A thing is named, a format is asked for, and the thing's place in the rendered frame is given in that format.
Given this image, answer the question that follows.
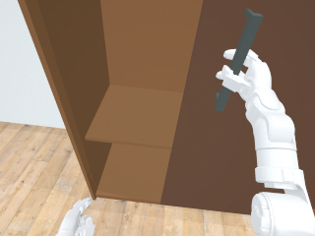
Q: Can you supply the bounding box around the handle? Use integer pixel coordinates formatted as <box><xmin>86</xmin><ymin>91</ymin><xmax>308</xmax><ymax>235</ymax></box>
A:
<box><xmin>215</xmin><ymin>9</ymin><xmax>264</xmax><ymax>112</ymax></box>

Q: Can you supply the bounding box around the robot left hand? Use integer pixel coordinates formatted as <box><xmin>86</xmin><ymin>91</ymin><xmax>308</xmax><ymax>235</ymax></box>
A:
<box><xmin>58</xmin><ymin>198</ymin><xmax>95</xmax><ymax>236</ymax></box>

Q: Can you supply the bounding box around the right robot upper arm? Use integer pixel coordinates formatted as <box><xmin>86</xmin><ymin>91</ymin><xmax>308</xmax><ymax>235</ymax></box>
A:
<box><xmin>250</xmin><ymin>192</ymin><xmax>315</xmax><ymax>236</ymax></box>

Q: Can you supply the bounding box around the robot right hand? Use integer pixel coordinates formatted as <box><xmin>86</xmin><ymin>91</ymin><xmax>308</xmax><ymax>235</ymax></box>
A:
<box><xmin>216</xmin><ymin>49</ymin><xmax>272</xmax><ymax>101</ymax></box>

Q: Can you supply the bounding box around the right robot forearm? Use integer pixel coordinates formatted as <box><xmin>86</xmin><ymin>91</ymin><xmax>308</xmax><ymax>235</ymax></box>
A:
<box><xmin>245</xmin><ymin>88</ymin><xmax>315</xmax><ymax>224</ymax></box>

